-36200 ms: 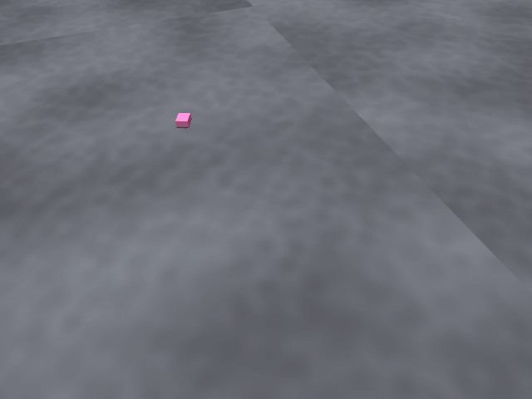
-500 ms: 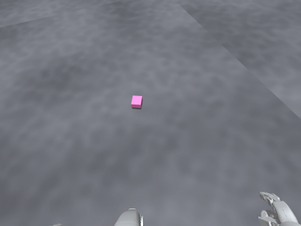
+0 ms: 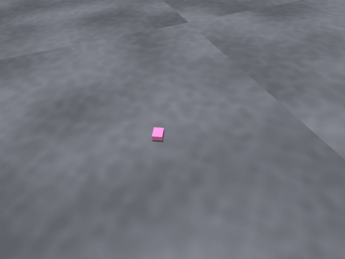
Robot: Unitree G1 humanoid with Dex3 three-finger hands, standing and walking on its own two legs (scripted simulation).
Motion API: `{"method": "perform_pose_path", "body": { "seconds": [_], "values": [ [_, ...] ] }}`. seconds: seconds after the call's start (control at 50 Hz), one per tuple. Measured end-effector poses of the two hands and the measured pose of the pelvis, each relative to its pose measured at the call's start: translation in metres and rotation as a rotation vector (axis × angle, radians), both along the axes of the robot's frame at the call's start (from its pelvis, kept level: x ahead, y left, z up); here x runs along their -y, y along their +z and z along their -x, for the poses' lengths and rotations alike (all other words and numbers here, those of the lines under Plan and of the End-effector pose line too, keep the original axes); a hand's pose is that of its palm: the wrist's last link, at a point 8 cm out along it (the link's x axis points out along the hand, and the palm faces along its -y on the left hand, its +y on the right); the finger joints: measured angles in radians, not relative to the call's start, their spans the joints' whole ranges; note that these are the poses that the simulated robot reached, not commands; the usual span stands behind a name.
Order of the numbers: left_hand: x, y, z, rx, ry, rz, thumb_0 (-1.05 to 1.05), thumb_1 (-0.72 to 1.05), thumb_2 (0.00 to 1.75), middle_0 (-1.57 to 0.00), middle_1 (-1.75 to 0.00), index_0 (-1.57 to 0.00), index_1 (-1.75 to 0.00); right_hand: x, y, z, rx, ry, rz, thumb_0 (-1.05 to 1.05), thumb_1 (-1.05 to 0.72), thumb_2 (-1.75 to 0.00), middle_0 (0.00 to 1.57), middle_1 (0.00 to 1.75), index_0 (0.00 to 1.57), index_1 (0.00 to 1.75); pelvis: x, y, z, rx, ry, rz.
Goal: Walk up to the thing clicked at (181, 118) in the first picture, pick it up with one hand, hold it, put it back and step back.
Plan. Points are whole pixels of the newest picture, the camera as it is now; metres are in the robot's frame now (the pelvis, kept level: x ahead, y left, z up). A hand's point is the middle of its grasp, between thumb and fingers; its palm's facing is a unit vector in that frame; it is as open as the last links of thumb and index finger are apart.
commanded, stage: step back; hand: left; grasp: from above
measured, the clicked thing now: (158, 133) +1.09 +0.17 -0.74
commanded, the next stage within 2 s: stand in 0.62 s
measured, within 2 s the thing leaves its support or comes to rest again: neither
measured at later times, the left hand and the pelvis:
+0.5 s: hand out of the picture +0.12 +0.29 -0.15, palm faces +0.04 -0.93 -0.36, open 7.4 cm; pelvis +0.04 +0.02 +0.01, yaw +1 degrees
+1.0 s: hand out of the picture +0.09 +0.27 -0.14, palm faces +0.00 -0.94 -0.33, open 7.4 cm; pelvis +0.02 +0.01 +0.02, yaw +1 degrees
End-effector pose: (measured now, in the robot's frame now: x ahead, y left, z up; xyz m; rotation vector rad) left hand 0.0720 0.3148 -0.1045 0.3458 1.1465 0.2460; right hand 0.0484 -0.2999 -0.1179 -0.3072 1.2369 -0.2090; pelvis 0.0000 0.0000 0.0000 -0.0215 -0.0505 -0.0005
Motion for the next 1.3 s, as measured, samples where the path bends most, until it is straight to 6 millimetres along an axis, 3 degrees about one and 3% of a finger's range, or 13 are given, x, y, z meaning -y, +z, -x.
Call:
{"method": "perform_pose_path", "body": {
  "seconds": [0.1,0.24,0.42,0.54,0.64,0.78,1.12,1.3],
  "values": [
    [0.002,0.003,-0.002,0.017,0.016,0.015,0.01,0.91,0.9,-0.2,-0.3,-0.2,-0.3,0.002,0.006,-0.017,0.017,0.024,0.019,0.01,-0.9,-0.89,0.21,0.3,0.2,0.3,-0.006,0.004,-0.006,-0.003,0.013,-0.023],
    [-0.016,-0.009,-0.018,-0.002,0.032,0.04,0.01,0.9,0.9,-0.2,-0.3,-0.2,-0.3,-0.014,0.008,-0.039,0.038,0.047,0.048,0.01,-0.9,-0.89,0.2,0.3,0.2,0.3,-0.025,-0.001,-0.017,-0.004,0.019,-0.039],
    [-0.018,-0.01,-0.034,-0.03,0.034,0.045,0.01,0.91,0.9,-0.2,-0.3,-0.2,-0.3,-0.035,0.013,-0.078,0.063,0.058,0.008,0.01,-0.9,-0.89,0.21,0.3,0.2,0.3,-0.023,0.005,-0.033,-0.02,0.014,-0.014],
    [-0.014,-0.004,-0.041,-0.018,0.033,0.036,0.01,0.91,0.9,-0.2,-0.3,-0.2,-0.3,-0.038,0.013,-0.104,0.113,0.064,-0.007,0.01,-0.9,-0.89,0.21,0.3,0.2,0.3,-0.022,0.006,-0.036,-0.014,0.017,-0.015],
    [-0.011,0.0,-0.044,-0.009,0.028,0.035,0.01,0.91,0.9,-0.2,-0.3,-0.2,-0.3,-0.038,0.016,-0.115,0.132,0.074,-0.016,0.01,-0.9,-0.89,0.21,0.3,0.2,0.3,-0.021,0.009,-0.035,-0.01,0.018,-0.017],
    [-0.002,0.003,-0.038,-0.025,0.022,0.051,0.01,0.91,0.9,-0.2,-0.3,-0.2,-0.3,-0.033,0.021,-0.104,0.119,0.074,-0.016,0.01,-0.9,-0.89,0.21,0.3,0.2,0.3,-0.019,0.015,-0.03,0.0,0.019,-0.019],
    [0.004,0.002,-0.003,-0.092,0.017,0.059,0.01,0.91,0.9,-0.2,-0.3,-0.2,-0.3,-0.018,0.015,-0.038,-0.01,0.025,-0.01,0.01,-0.9,-0.89,0.21,0.3,0.2,0.3,-0.014,0.019,-0.014,0.0,0.021,-0.02],
    [0.003,0.004,0.006,-0.108,0.027,0.051,0.01,0.91,0.9,-0.2,-0.3,-0.2,-0.3,-0.017,0.012,-0.028,-0.032,0.023,-0.016,0.01,-0.9,-0.89,0.21,0.3,0.2,0.3,-0.012,0.019,-0.013,-0.005,0.023,-0.02]
  ]
}}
